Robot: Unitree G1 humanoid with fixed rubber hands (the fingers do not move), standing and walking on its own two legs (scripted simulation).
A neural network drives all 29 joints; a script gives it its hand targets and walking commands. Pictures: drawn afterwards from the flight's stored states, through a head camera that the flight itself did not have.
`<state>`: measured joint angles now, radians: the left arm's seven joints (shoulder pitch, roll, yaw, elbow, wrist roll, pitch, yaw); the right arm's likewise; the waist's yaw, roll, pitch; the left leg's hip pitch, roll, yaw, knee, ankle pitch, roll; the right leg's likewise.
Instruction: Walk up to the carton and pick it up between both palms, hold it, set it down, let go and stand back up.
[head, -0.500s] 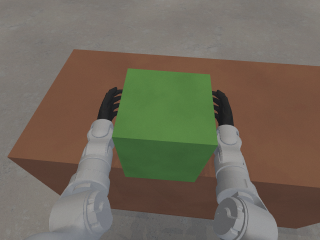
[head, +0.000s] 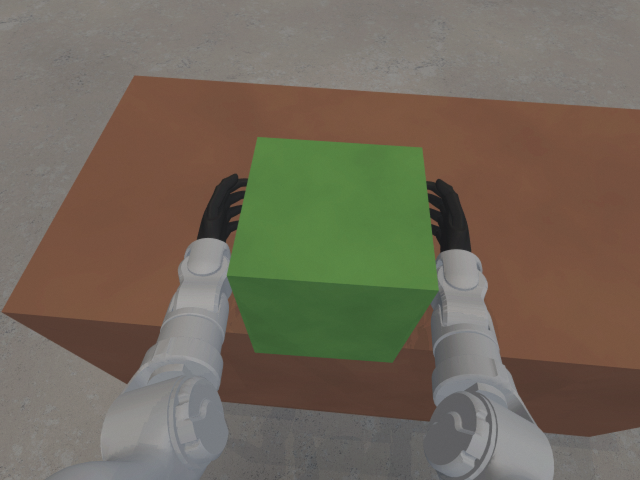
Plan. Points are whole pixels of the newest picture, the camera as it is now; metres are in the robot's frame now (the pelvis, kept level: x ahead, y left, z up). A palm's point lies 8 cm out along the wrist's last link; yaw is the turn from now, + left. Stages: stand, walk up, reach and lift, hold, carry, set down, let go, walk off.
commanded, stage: set down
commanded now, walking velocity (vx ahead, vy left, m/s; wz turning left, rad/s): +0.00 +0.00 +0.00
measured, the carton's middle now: (330, 259) +0.41 -0.02 -0.02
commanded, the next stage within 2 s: none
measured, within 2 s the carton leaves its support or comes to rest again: rests again in 0.06 s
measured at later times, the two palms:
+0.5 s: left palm (221, 229) +0.42 +0.12 +0.03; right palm (455, 239) +0.40 -0.18 +0.04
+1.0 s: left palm (220, 230) +0.42 +0.13 +0.03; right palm (455, 239) +0.40 -0.18 +0.04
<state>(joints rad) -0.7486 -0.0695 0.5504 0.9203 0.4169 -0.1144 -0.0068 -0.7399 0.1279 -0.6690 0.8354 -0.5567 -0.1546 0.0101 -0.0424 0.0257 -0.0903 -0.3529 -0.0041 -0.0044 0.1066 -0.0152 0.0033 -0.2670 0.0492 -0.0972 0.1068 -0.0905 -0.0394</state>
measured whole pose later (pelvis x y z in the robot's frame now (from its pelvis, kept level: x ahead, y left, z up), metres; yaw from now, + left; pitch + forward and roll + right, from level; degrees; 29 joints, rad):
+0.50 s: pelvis +0.00 +0.00 +0.00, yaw +0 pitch +17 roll +0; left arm -0.77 -0.08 0.59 0.95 0.47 -0.17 0.00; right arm -0.75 0.12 -0.70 0.86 -0.59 -0.22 0.01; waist -0.05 0.02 -0.12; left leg -0.40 0.00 0.00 0.12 -0.02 0.00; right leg -0.31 0.05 -0.09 0.11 -0.08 -0.04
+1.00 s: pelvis -0.01 -0.01 +0.00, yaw +0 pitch +17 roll +0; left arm -0.82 -0.08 0.65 0.91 0.50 -0.16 -0.05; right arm -0.79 0.16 -0.76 0.77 -0.65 -0.18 0.03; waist -0.04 0.01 -0.08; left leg -0.41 0.00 -0.01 0.10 0.01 0.00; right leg -0.33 0.05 -0.10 0.12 -0.09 -0.05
